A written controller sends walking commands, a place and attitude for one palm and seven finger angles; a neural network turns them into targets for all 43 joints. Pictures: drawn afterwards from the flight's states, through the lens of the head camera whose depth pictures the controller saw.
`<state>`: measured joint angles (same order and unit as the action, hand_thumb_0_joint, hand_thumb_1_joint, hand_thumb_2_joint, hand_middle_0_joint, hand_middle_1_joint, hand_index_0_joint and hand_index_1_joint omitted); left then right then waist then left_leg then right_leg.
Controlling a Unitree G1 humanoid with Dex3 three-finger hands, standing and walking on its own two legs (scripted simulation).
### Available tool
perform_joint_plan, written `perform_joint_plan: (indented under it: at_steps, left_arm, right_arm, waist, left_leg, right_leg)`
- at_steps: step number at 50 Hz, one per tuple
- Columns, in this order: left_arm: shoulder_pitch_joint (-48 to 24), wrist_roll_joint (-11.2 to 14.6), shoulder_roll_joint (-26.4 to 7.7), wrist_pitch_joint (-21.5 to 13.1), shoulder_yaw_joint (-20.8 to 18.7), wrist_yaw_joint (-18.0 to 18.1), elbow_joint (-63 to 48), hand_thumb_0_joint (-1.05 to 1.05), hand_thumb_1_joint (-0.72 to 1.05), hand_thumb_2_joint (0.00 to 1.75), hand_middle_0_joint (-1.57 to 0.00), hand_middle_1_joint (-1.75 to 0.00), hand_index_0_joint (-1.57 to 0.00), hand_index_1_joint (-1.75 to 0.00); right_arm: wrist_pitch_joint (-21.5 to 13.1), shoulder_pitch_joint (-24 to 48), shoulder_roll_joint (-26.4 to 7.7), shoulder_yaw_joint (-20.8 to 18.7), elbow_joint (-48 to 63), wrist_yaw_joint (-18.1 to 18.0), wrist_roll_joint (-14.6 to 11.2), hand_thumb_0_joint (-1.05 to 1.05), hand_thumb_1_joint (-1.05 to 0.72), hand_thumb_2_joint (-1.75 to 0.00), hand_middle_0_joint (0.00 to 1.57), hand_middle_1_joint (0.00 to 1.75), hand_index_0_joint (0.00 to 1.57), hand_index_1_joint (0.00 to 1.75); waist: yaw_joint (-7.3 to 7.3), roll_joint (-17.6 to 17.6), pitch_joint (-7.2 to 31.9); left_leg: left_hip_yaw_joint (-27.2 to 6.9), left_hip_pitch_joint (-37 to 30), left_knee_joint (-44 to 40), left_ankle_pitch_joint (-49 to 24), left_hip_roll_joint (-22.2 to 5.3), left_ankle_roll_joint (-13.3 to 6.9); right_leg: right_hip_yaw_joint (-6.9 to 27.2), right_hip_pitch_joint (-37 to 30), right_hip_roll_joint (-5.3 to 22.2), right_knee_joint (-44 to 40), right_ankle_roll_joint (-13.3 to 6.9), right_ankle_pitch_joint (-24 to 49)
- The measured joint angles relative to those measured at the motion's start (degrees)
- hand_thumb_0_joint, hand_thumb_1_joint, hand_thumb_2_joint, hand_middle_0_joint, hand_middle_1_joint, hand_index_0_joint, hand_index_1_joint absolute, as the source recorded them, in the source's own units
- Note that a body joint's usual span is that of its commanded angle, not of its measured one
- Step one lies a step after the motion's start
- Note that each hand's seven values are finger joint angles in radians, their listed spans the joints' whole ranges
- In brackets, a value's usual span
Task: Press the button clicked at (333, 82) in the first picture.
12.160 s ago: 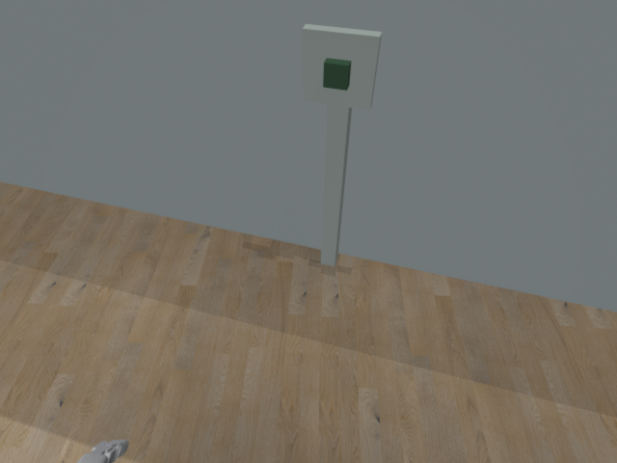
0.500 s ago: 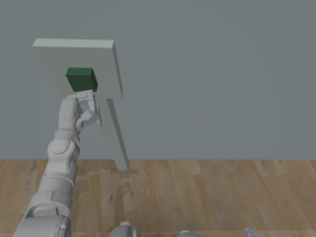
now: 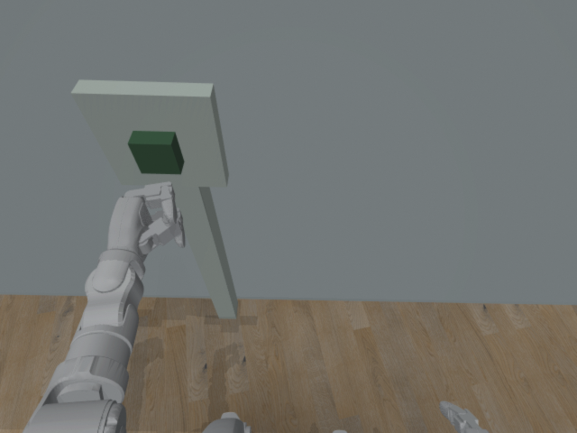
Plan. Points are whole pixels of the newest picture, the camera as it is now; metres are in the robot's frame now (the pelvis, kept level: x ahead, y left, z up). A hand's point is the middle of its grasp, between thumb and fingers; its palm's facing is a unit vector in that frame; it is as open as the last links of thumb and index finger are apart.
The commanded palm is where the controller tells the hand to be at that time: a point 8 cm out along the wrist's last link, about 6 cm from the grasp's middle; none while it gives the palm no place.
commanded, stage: aim a knuckle at the button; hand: left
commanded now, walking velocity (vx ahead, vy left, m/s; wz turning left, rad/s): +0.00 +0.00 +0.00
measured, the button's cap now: (158, 151) +0.49 +0.20 +0.10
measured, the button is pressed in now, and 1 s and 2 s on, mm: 0 0 8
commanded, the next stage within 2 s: press the button with the knuckle in 0.38 s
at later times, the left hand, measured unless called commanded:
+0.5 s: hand (182, 218) +0.39 +0.15 +0.07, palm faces -0.02 -1.00 -0.02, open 3.1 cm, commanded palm +0.37 +0.21 +0.07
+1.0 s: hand (181, 198) +0.43 +0.16 +0.07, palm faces +0.00 -1.00 -0.01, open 3.1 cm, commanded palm +0.41 +0.21 +0.07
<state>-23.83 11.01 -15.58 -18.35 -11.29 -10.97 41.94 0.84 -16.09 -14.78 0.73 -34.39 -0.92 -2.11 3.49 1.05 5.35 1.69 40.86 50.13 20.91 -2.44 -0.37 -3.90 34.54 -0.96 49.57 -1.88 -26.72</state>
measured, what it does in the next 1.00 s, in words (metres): stands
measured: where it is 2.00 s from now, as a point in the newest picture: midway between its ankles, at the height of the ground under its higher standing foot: outside the picture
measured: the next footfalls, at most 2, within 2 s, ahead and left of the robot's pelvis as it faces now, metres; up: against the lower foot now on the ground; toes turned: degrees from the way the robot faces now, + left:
none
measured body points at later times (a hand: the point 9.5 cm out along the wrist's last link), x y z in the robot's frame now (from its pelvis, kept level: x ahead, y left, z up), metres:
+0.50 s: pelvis +0.00 +0.01 +0.00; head +0.06 +0.01 +0.45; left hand +0.39 +0.21 +0.07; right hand +0.10 -0.25 -0.11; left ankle +0.04 +0.12 -0.69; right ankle -0.02 -0.10 -0.69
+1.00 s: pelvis +0.00 +0.00 +0.00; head +0.07 +0.01 +0.44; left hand +0.42 +0.22 +0.07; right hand +0.07 -0.26 -0.12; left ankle +0.04 +0.12 -0.69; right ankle -0.02 -0.10 -0.69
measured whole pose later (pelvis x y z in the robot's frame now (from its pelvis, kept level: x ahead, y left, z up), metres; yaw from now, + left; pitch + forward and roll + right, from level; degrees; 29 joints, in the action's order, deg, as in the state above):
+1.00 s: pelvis +0.00 +0.00 +0.00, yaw +0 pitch +13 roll -1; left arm -33.2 9.4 -17.2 -20.7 -13.8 -8.9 50.0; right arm 1.5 -18.6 -14.8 0.6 -35.8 -0.7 -1.5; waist 5.0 1.0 5.1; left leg 1.8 43.4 51.4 21.1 -2.8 -0.4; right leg -3.6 37.1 -1.3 50.7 -1.8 -26.7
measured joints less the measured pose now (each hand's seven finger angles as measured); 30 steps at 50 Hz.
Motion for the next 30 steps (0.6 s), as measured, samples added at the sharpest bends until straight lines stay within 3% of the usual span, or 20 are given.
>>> perform_joint_plan:
  at_steps: [8, 16, 24, 30]
  left_arm:
    - [1.43, -0.46, 1.33, -3.61, 0.68, 2.01, -4.56, 0.02, 0.9, 0.9, -1.3, -1.5, -1.3, -1.5]
    - [-0.48, -0.21, 0.22, 0.23, 0.54, 1.17, -0.96, 0.02, 0.9, 0.9, -1.3, -1.5, -1.3, -1.5]
    - [2.69, -0.75, 2.13, -2.72, 1.72, 3.02, -6.21, 0.02, 0.9, 0.9, -1.3, -1.5, -1.3, -1.5]
    - [-0.37, -1.5, 1.04, -0.33, 1.19, 3.39, -1.95, 0.02, 0.9, 0.9, -1.3, -1.5, -1.3, -1.5]
  right_arm:
    - [-0.9, 0.26, 0.27, -0.08, -0.04, 0.05, 0.32, 0.01, -0.91, -0.9, 0.2, 0.3, 0.2, 0.3]
    - [0.15, -0.59, 0.41, 0.32, 0.3, 0.29, 0.14, 0.01, -0.91, -0.9, 0.2, 0.3, 0.2, 0.3]
    - [-0.27, -1.74, 0.38, -0.2, -0.48, 0.55, 0.41, 0.01, -0.91, -0.9, 0.2, 0.3, 0.2, 0.3]
    - [0.3, -1.05, 0.49, 0.22, -0.54, 0.36, 0.3, 0.01, -0.91, -0.9, 0.2, 0.3, 0.2, 0.3]
  waist:
    - [-0.44, -0.02, -0.16]
    - [0.04, 0.21, 0.02]
    - [-0.22, 0.42, 0.13]
    - [0.43, 0.08, -0.18]
  left_leg:
    - [0.1, -0.1, 0.54, 0.43, -0.01, -0.09]
    - [0.21, 0.25, 0.26, 0.24, 0.08, -0.24]
    - [0.56, -0.26, 0.46, 0.67, 0.08, -0.37]
    - [0.38, -0.02, 0.45, 0.36, 0.12, -0.32]
  right_leg:
    - [0.13, -0.18, 0.0, 0.33, 0.14, -0.25]
    - [0.26, 0.22, 0.08, 0.05, 0.26, -0.02]
    - [0.63, -0.21, 0.12, 0.19, 0.44, -0.28]
    - [0.46, 0.06, 0.13, 0.38, 0.35, -0.17]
